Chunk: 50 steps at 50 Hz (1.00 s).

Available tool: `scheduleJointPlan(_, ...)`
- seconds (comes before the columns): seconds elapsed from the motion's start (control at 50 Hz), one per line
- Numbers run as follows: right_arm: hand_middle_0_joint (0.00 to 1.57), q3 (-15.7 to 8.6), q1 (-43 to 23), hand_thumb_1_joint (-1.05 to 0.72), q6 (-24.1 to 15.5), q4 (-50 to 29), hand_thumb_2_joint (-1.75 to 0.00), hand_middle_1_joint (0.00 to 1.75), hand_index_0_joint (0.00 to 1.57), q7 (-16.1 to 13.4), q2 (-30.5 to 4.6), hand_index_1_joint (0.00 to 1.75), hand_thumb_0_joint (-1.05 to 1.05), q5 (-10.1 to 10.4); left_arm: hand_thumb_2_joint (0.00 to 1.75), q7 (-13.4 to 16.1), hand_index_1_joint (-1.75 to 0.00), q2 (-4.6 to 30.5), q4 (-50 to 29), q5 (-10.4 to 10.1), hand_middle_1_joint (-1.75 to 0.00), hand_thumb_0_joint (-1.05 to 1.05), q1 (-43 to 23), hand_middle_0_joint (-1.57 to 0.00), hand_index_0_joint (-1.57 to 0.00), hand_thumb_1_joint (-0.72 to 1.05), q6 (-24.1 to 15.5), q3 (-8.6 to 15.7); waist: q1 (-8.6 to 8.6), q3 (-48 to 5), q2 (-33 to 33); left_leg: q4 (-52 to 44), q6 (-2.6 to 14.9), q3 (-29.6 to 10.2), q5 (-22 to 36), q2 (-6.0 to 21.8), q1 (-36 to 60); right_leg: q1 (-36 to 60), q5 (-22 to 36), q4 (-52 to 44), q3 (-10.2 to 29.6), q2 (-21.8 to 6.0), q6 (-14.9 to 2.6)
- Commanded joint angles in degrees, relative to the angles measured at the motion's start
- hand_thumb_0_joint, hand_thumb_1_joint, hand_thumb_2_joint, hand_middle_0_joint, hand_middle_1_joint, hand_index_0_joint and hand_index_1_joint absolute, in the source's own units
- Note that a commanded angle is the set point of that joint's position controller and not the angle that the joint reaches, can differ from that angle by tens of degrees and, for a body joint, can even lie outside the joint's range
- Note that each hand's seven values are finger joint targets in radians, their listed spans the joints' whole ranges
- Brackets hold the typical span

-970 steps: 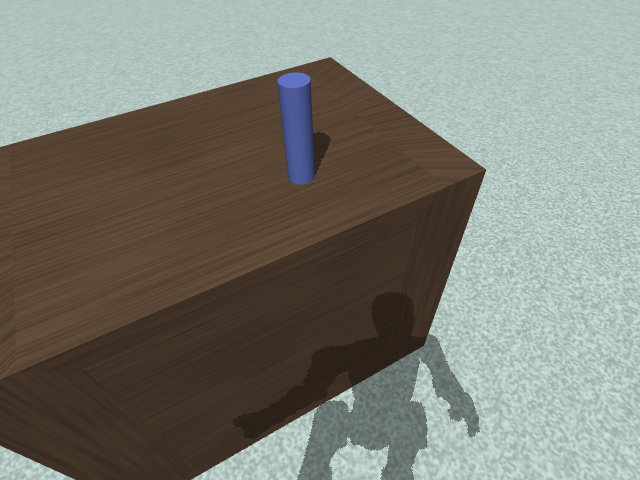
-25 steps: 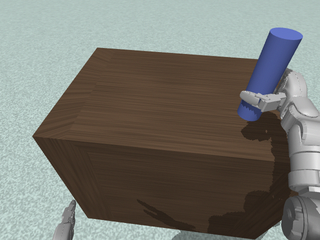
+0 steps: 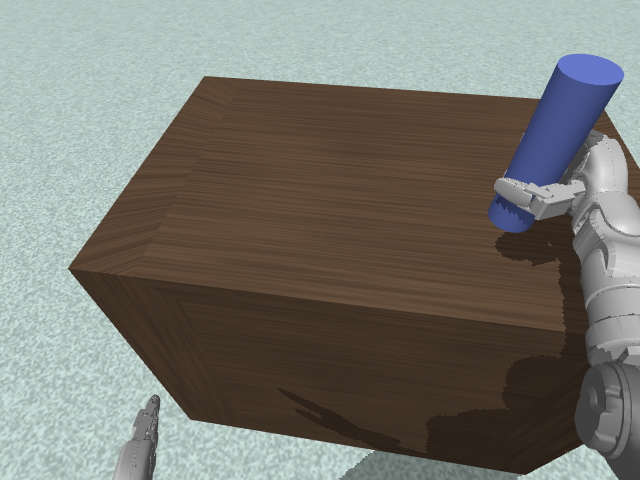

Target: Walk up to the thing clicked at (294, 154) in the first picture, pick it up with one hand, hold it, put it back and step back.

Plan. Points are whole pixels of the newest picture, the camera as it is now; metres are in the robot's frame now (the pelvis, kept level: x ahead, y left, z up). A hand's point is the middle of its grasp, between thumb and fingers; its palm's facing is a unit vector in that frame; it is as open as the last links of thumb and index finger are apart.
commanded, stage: crouch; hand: right
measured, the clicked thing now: (542, 156) +0.44 -0.19 +0.20
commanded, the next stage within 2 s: lower in 0.40 s
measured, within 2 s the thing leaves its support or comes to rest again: rests again in 1.62 s
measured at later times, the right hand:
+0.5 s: hand (519, 172) +0.48 -0.19 +0.15, palm faces +0.08 +1.00 +0.02, open 8.9 cm
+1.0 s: hand (502, 201) +0.49 -0.19 +0.09, palm faces +0.08 +1.00 +0.02, open 9.0 cm
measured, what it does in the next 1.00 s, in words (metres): stands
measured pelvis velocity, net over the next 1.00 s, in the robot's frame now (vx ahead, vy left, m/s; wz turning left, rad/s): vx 0.00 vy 0.00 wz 0.02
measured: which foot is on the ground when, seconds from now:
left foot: down 0.00-1.00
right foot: down 0.00-1.00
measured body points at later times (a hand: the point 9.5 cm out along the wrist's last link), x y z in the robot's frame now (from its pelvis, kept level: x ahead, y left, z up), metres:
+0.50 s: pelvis +0.01 +0.00 +0.00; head +0.05 -0.01 +0.45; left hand +0.16 +0.26 -0.07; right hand +0.47 -0.24 +0.15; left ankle +0.03 +0.13 -0.73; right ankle +0.00 -0.12 -0.73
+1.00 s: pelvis +0.00 +0.00 -0.02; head +0.07 -0.02 +0.42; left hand +0.15 +0.26 -0.08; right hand +0.48 -0.25 +0.09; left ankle +0.03 +0.13 -0.73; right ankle +0.00 -0.12 -0.73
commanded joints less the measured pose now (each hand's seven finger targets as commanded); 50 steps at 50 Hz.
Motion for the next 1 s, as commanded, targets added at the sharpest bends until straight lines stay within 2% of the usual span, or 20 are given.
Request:
scheduleJointPlan(0.0,1.28,-2.2,-31.2,-0.33,-5.7,-12.4,-1.24,1.36,1.30,0.3,-13.8,1.36,0.00,1.5,0.06,0.8,-0.05,7.5,-10.9,-0.5,-0.04,0.00,-5.5,-0.05,-0.05,-0.56,-2.2,2.7,0.31,-22.9,-1.0,-2.3,0.43,1.4,14.5,-1.3,8.5,10.3,15.4,-2.7,0.7,0.6,-0.80)
scheduleJointPlan(0.16,1.27,-2.9,-28.7,-0.32,-7.2,-9.5,-1.22,1.34,1.29,-0.5,-13.1,1.34,0.00,1.0,0.04,-0.6,-0.04,7.4,-8.8,-0.4,-0.04,0.00,0.0,-0.05,-0.05,-0.54,0.3,3.4,0.62,-18.5,-2.1,-1.6,0.72,1.4,15.5,-1.9,6.2,8.7,18.6,-2.3,0.5,0.1,-0.18)
scheduleJointPlan(0.2,1.26,-3.4,-30.9,-0.34,-8.3,-12.2,-1.22,1.34,1.28,-0.7,-14.5,1.34,0.00,0.9,0.04,-0.9,-0.04,8.6,-13.4,-0.4,-0.04,0.00,-2.2,-0.05,-0.05,-0.54,0.2,4.0,1.13,-23.8,-2.5,-0.9,0.78,1.2,18.1,-2.0,7.3,11.5,23.5,-1.0,0.7,-0.3,0.12)
scheduleJointPlan(0.22,1.26,-3.5,-31.7,-0.34,-8.8,-13.9,-1.21,1.32,1.28,-0.9,-15.1,1.32,0.00,0.7,0.05,-1.0,-0.04,8.2,-13.1,-0.3,-0.04,0.00,-3.3,-0.05,-0.05,-0.55,0.5,3.9,0.10,-24.6,-3.2,-0.5,0.76,1.0,19.3,-1.8,8.3,11.1,24.0,-0.6,0.4,0.0,0.06)
scheduleJointPlan(0.28,1.25,-2.4,-33.0,-0.33,-9.5,-14.9,-1.20,1.32,1.27,-0.7,-13.2,1.32,0.00,0.9,0.05,-1.1,-0.05,8.2,-12.9,-0.5,-0.04,0.00,-2.6,-0.05,-0.05,-0.56,0.9,4.5,1.32,-25.5,-3.9,0.1,0.85,0.6,21.0,-1.5,8.3,11.6,24.9,-0.1,0.2,0.2,-0.13)
scheduleJointPlan(0.3,1.25,-3.0,-32.0,-0.32,-9.6,-12.3,-1.20,1.32,1.27,-0.8,-13.6,1.32,0.00,1.0,0.05,-0.9,-0.05,10.1,-12.8,-0.5,-0.04,0.00,-3.2,-0.05,-0.05,-0.55,0.9,5.9,1.43,-25.3,-2.5,0.0,0.85,0.8,19.9,-1.8,7.7,11.3,24.0,-0.2,0.5,0.0,-0.19)
scheduleJointPlan(0.36,1.25,-3.0,-31.0,-0.32,-9.7,-9.9,-1.21,1.32,1.27,-1.0,-13.1,1.32,0.00,0.7,0.05,-0.9,-0.05,9.1,-11.9,-0.6,-0.04,0.00,-2.9,-0.05,-0.04,-0.56,1.2,5.0,1.69,-23.8,-1.6,0.0,0.85,0.7,18.7,-1.7,7.3,9.3,21.1,-0.3,0.4,0.1,-0.41)
scheduleJointPlan(0.4,1.26,-2.7,-33.7,-0.32,-10.8,-11.6,-1.21,1.33,1.28,-1.0,-14.0,1.33,0.00,0.3,0.05,-1.5,-0.05,5.0,-11.9,-0.5,-0.04,0.00,-3.6,-0.05,-0.05,-0.55,1.4,0.9,0.92,-24.4,-4.2,0.1,0.80,0.5,17.4,-1.5,7.0,9.0,19.8,0.2,0.1,0.2,-0.37)
scheduleJointPlan(0.54,1.29,-4.1,-30.2,-0.32,-11.2,-5.2,-1.28,1.39,1.32,-0.9,-15.7,1.39,0.00,0.0,0.05,-1.3,-0.04,9.4,-11.1,-0.4,-0.04,0.00,-2.1,-0.05,-0.04,-0.55,2.2,4.6,1.47,-22.1,-2.2,0.1,0.80,0.8,14.4,-1.9,4.9,6.5,16.4,-0.2,0.4,-0.1,-0.50)
scheduleJointPlan(0.6,1.28,-3.4,-29.0,-0.31,-12.2,-1.2,-1.26,1.38,1.31,-0.7,-13.3,1.38,0.00,0.3,0.05,-1.5,-0.04,8.2,-12.8,-0.4,-0.04,0.00,-3.5,-0.05,-0.05,-0.55,1.9,3.5,2.51,-20.1,0.9,0.4,0.48,0.6,12.3,-1.9,3.4,3.4,12.4,0.6,0.2,0.0,-1.01)
scheduleJointPlan(0.68,1.27,-4.4,-34.0,-0.27,-15.0,-5.3,-1.26,1.38,1.30,-0.4,-17.0,1.38,0.00,-0.1,0.05,-1.3,-0.05,9.0,-15.5,-0.2,-0.04,0.00,-3.8,-0.05,-0.04,-0.56,1.8,3.8,2.68,-25.8,-1.5,2.6,0.45,0.2,14.6,-1.6,4.0,4.4,14.7,2.8,0.2,0.1,-0.95)
scheduleJointPlan(0.72,1.27,-3.2,-30.7,-0.27,-15.2,-1.0,-1.26,1.38,1.31,-0.1,-13.9,1.38,0.00,0.1,0.06,-1.3,-0.05,9.5,-13.9,-0.2,-0.04,0.00,-1.2,-0.05,-0.04,-0.55,2.1,5.0,3.87,-23.9,-1.0,3.3,0.59,0.2,14.3,-1.7,2.1,3.3,14.3,3.4,0.4,0.2,-1.04)
scheduleJointPlan(0.78,1.26,-5.5,-35.4,-0.27,-17.2,-6.3,-1.25,1.36,1.29,-0.3,-18.9,1.36,0.00,-0.4,0.06,-1.3,-0.05,9.1,-17.7,0.0,-0.04,0.00,-3.8,-0.05,-0.04,-0.56,1.8,3.3,3.06,-30.2,-5.0,4.6,0.78,0.0,15.1,-1.6,1.9,5.2,16.8,5.3,0.5,0.1,-0.63)
scheduleJointPlan(0.84,1.26,-3.0,-30.6,-0.28,-17.3,0.5,-1.25,1.37,1.29,-0.5,-13.6,1.37,0.00,-0.2,0.06,-1.9,-0.05,5.7,-12.2,0.2,-0.04,0.00,0.3,-0.05,-0.04,-0.55,2.5,1.1,3.54,-22.7,-3.8,5.1,0.82,0.3,11.4,-1.9,-1.2,-0.3,12.1,5.4,0.7,0.2,-0.71)
scheduleJointPlan(0.86,1.27,-3.3,-30.7,-0.28,-17.7,0.3,-1.27,1.38,1.30,-0.4,-14.2,1.38,0.00,-0.3,0.06,-1.9,-0.05,6.2,-14.3,0.3,-0.04,0.00,-1.8,-0.05,-0.04,-0.55,2.2,1.0,3.69,-23.8,-4.8,5.1,0.85,0.2,10.6,-1.8,-1.6,-0.7,11.2,5.5,0.7,0.2,-0.77)
scheduleJointPlan(0.9,1.29,-6.0,-37.2,-0.29,-19.1,-7.0,-1.27,1.39,1.32,-1.2,-20.9,1.39,0.00,-1.2,0.06,-1.3,-0.05,9.5,-20.7,0.6,-0.04,0.00,-5.8,-0.05,-0.04,-0.55,1.8,3.0,3.12,-32.9,-7.0,6.4,0.93,0.0,13.0,-1.8,0.8,2.9,14.4,6.7,0.8,-0.1,-0.32)
scheduleJointPlan(0.92,1.28,-5.3,-37.7,-0.28,-19.2,-6.7,-1.26,1.38,1.31,-1.5,-20.1,1.38,0.00,-1.2,0.05,-1.2,-0.05,9.5,-18.1,0.8,-0.04,0.00,-2.8,-0.05,-0.04,-0.55,2.2,3.5,3.83,-31.7,-7.2,6.5,0.77,0.2,12.7,-2.0,-0.4,3.2,14.1,7.1,0.8,-0.1,-0.39)
scheduleJointPlan(0.94,1.28,-3.6,-30.5,-0.27,-18.2,2.7,-1.27,1.39,1.31,-1.1,-14.8,1.39,0.00,-1.0,0.06,-1.6,-0.05,8.0,-12.9,0.9,-0.05,0.00,2.2,-0.05,-0.04,-0.55,2.6,2.6,4.79,-24.9,-6.2,6.9,0.99,0.6,11.8,-2.3,-4.0,1.0,14.6,7.4,1.0,-0.1,-0.22)
scheduleJointPlan(0.96,1.28,-3.0,-28.2,-0.26,-18.2,4.0,-1.28,1.40,1.31,-0.7,-12.7,1.40,0.00,-0.7,0.05,-2.1,-0.05,6.5,-11.8,0.8,-0.05,0.00,3.8,-0.05,-0.04,-0.55,2.8,1.8,4.95,-22.6,-5.9,7.0,1.04,0.4,11.5,-2.2,-4.8,-1.3,13.7,7.7,1.0,0.1,-0.43)
scheduleJointPlan(0.98,1.28,-4.1,-29.4,-0.28,-18.8,2.1,-1.28,1.40,1.31,-0.6,-13.8,1.40,0.00,-0.3,0.06,-1.9,-0.05,8.1,-16.9,0.7,-0.04,0.00,-0.6,-0.05,-0.04,-0.55,2.3,2.3,5.14,-26.3,-3.4,7.1,0.93,0.8,12.1,-2.3,-3.7,-0.2,15.2,8.0,1.6,-0.2,-0.48)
